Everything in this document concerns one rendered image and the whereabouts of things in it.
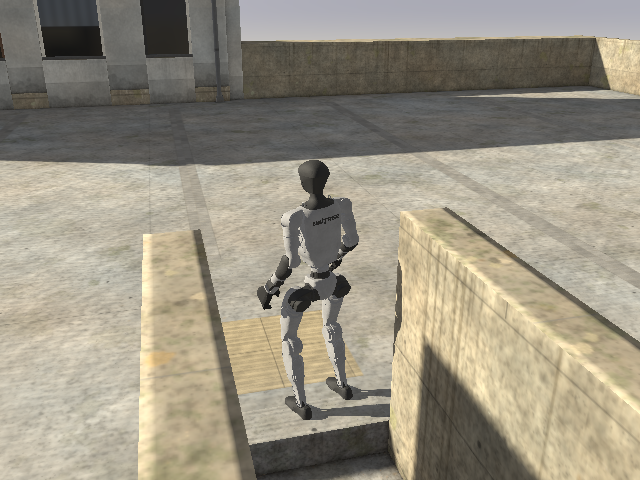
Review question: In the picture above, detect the right robot hand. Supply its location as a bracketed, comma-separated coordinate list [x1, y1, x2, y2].
[328, 259, 342, 272]

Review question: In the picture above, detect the right robot shin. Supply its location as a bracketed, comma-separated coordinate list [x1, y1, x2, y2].
[324, 322, 347, 388]

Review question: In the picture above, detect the left robot upper arm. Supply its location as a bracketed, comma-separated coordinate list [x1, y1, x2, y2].
[281, 208, 303, 269]

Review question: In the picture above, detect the robot left forearm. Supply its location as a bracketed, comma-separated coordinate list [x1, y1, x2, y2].
[264, 255, 292, 294]

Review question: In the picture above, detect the robot right forearm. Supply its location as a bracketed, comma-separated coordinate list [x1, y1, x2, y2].
[337, 242, 358, 261]

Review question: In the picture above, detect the left robot hand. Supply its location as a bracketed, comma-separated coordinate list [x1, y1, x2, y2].
[257, 286, 280, 310]

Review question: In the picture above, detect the robot torso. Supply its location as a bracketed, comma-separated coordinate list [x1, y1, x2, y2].
[297, 195, 341, 302]

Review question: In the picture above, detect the right robot upper arm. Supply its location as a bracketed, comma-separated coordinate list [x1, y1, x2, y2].
[333, 197, 359, 247]

